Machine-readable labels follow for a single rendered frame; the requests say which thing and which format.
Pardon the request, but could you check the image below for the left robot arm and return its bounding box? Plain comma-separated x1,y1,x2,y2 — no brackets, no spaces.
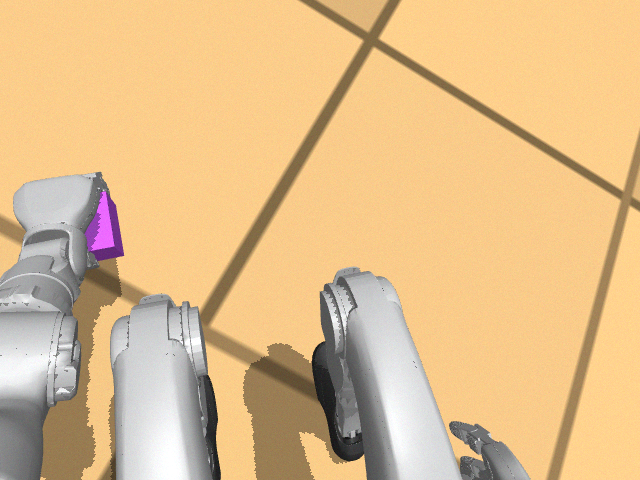
0,223,87,480

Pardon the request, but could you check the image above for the left robot foot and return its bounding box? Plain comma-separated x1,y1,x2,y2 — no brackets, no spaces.
203,375,221,480

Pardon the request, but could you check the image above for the right robot foot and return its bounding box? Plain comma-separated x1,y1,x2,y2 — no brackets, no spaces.
312,341,364,461

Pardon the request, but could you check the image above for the right robot hand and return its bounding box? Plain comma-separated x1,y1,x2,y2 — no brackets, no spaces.
449,421,531,480

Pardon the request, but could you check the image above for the left robot hand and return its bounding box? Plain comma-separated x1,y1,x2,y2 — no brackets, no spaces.
13,172,110,270

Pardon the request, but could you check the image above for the small box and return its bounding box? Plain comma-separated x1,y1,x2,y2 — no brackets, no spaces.
84,191,124,261

